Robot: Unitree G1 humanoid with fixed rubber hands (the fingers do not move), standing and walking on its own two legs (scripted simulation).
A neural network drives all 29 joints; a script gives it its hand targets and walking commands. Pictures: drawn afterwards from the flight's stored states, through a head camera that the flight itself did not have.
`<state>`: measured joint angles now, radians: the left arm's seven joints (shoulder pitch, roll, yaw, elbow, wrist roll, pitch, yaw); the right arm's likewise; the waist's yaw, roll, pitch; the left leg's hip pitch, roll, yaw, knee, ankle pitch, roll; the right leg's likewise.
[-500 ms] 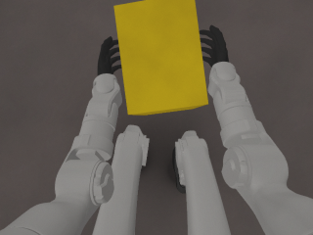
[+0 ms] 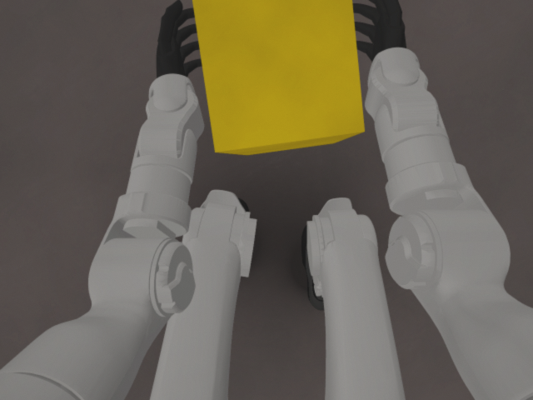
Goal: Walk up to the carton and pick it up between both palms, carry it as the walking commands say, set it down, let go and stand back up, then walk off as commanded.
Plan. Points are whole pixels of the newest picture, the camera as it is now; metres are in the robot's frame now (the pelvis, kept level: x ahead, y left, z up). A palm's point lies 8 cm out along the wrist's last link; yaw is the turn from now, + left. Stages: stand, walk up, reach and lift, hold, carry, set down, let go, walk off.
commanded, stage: set down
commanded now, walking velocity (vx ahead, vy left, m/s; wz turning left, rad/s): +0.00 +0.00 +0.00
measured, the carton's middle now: (279, 68) +0.50 +0.02 -0.26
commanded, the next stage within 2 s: none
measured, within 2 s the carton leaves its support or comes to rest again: rests again in 0.36 s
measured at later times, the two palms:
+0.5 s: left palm (176, 62) +0.49 +0.16 -0.20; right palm (372, 54) +0.52 -0.10 -0.20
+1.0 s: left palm (175, 60) +0.49 +0.16 -0.20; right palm (373, 52) +0.52 -0.10 -0.20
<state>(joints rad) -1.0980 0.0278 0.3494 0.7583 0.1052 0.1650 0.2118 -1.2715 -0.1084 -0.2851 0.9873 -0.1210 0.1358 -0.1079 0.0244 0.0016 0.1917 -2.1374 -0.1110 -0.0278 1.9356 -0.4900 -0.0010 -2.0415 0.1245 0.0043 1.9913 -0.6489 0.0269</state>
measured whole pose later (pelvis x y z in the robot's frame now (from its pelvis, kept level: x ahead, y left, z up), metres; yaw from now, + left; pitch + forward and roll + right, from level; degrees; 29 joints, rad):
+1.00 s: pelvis -0.01 +0.00 -0.04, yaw +0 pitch +38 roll -2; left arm -1.27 0.07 0.37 0.86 0.13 0.19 0.17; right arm -1.36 -0.16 -0.32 1.02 -0.16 0.16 -0.08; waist 0.06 0.00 0.24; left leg -2.25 -0.11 -0.02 2.04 -0.46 -0.01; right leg -2.16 0.13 0.00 2.11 -0.63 0.03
